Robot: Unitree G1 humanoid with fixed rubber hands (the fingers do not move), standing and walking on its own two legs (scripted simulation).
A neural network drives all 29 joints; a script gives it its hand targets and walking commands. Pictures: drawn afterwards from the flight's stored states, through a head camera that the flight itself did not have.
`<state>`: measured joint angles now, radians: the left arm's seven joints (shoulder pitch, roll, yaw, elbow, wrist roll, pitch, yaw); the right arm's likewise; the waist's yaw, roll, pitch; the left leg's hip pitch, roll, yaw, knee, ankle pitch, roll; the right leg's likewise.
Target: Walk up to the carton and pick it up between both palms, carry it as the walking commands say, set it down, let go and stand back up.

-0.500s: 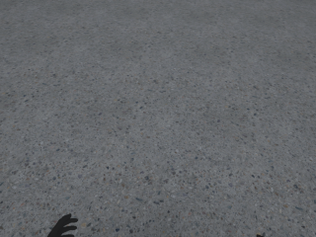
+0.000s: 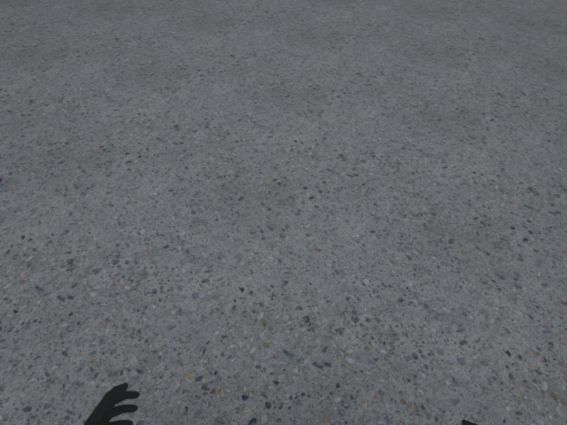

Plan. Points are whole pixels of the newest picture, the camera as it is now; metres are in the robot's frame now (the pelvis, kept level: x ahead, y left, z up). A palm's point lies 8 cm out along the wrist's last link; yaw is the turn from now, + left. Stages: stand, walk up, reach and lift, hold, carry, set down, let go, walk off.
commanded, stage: walk up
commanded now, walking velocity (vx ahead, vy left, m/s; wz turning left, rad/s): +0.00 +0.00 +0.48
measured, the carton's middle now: out of the picture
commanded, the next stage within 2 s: none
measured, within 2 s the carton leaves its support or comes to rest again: neither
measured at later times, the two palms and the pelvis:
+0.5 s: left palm out of the picture +0.04 +0.27 -0.05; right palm out of the picture +0.13 -0.26 -0.09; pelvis -0.02 -0.04 +0.02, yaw +14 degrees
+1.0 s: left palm out of the picture +0.04 +0.37 -0.07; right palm (420, 422) +0.16 -0.17 -0.07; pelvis +0.02 +0.06 +0.02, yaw +28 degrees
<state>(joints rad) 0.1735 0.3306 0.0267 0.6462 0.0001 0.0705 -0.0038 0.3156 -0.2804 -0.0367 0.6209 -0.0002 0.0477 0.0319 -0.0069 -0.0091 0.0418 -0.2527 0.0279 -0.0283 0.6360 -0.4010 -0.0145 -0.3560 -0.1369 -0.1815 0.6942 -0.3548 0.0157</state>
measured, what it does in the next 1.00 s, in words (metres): steps on the spot, turning left: right foot, then left foot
